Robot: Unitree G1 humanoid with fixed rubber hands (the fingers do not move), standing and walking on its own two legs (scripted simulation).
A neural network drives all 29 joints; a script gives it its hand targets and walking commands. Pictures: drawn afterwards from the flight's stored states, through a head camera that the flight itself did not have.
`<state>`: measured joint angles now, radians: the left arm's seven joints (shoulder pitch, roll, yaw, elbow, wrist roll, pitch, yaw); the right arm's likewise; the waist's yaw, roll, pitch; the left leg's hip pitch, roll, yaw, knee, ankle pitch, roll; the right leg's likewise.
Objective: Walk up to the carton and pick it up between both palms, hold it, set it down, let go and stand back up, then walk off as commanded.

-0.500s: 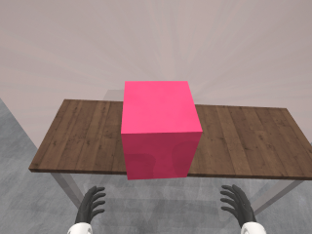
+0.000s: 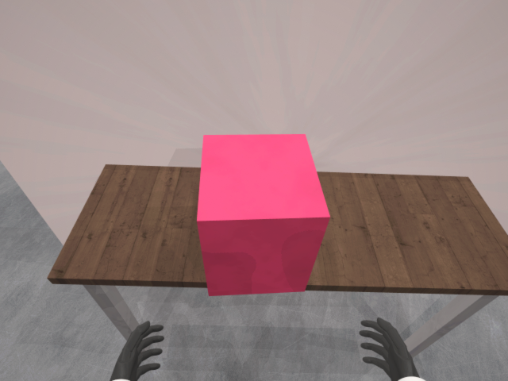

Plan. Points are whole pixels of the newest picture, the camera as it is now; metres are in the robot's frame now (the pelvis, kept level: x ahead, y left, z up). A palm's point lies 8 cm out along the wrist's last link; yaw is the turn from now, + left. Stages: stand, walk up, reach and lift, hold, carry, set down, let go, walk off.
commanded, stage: let go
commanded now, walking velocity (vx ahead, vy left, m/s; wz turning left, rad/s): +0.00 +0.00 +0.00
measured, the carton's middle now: (256, 216) +0.44 +0.05 -0.01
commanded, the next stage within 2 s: stand in 0.48 s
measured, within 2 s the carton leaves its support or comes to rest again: neither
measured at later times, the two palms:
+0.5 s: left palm (130, 379) +0.16 +0.22 -0.08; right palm out of the picture +0.17 -0.20 -0.07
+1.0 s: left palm out of the picture +0.10 +0.27 -0.11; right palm out of the picture +0.15 -0.30 -0.10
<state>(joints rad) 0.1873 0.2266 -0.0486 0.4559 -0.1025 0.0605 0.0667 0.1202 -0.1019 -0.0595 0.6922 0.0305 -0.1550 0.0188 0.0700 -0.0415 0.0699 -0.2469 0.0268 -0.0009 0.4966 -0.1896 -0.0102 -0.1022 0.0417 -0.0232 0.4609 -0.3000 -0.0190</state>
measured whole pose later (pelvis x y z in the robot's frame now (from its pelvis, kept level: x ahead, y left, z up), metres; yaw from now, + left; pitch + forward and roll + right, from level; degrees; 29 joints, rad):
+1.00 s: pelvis +0.02 -0.01 +0.00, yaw +0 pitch -1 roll +0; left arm 0.26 0.35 -0.05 0.73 0.01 0.00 0.03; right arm 0.12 -0.33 -0.06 0.89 -0.02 -0.01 0.02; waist 0.04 -0.02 0.06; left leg -0.27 0.03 0.00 0.50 -0.21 -0.02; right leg -0.13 0.04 -0.02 0.48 -0.33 -0.04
